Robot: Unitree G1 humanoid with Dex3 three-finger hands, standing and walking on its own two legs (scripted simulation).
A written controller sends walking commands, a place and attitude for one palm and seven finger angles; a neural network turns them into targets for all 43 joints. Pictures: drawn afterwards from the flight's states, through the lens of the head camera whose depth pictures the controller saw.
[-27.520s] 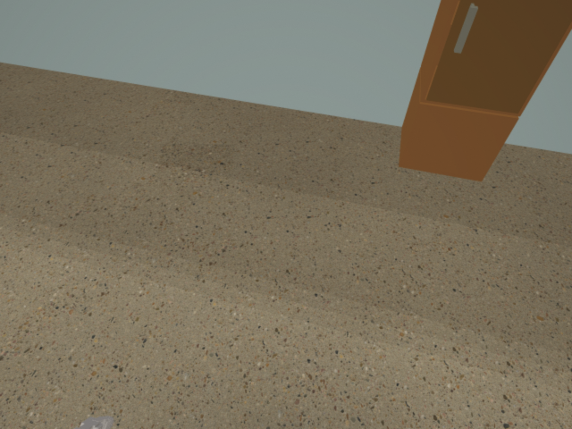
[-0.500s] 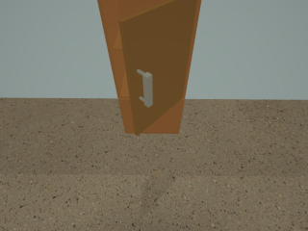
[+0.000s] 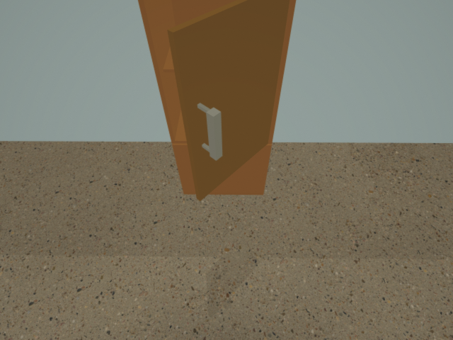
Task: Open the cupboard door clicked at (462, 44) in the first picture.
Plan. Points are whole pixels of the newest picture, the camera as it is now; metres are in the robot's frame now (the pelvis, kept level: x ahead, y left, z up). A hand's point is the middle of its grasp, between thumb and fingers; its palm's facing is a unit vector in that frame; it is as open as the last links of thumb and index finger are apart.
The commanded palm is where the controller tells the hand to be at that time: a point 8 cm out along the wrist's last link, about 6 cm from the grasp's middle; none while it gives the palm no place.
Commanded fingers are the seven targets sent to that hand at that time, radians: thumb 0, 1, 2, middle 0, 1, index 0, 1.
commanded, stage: look to check the result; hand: left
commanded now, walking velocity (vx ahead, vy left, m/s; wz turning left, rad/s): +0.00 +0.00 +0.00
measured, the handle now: (209, 132) +0.61 +0.09 -0.03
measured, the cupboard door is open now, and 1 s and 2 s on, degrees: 48 48 48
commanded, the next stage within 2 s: walk to a spot facing it in 0.10 s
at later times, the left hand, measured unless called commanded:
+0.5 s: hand out of the picture +0.09 +0.21 -0.18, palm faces -0.09 -0.96 -0.28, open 7.4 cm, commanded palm none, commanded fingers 0.00 0.90 0.90 -0.20 -0.30 -0.20 -0.30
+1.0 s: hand out of the picture +0.10 +0.16 -0.17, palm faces -0.30 -0.92 -0.26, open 7.4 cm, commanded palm none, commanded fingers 0.00 0.90 0.90 -0.20 -0.30 -0.20 -0.30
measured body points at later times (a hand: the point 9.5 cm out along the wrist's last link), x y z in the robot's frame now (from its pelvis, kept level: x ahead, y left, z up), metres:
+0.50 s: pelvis +0.01 +0.00 -0.01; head +0.05 -0.02 +0.44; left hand +0.09 +0.26 -0.15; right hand +0.05 -0.27 -0.16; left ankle +0.02 +0.12 -0.75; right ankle +0.00 -0.11 -0.75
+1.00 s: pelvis -0.01 -0.02 +0.00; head +0.05 -0.05 +0.44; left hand +0.11 +0.21 -0.15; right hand +0.02 -0.30 -0.15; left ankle +0.03 +0.14 -0.70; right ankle -0.01 -0.10 -0.75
